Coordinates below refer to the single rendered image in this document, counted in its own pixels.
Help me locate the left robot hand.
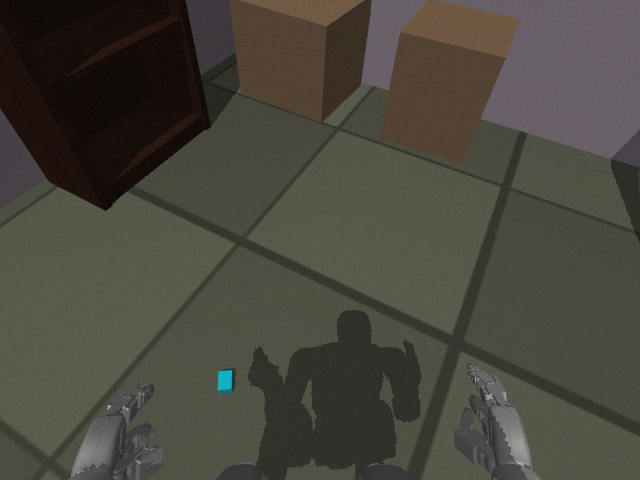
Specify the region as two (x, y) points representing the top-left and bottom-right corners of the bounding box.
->
(70, 383), (164, 480)

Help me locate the right robot arm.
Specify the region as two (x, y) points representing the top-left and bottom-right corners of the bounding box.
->
(491, 464), (541, 480)

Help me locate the right robot hand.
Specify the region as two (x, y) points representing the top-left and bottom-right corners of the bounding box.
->
(454, 364), (533, 474)

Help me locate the bookshelf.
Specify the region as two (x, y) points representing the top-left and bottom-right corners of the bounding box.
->
(0, 0), (211, 211)

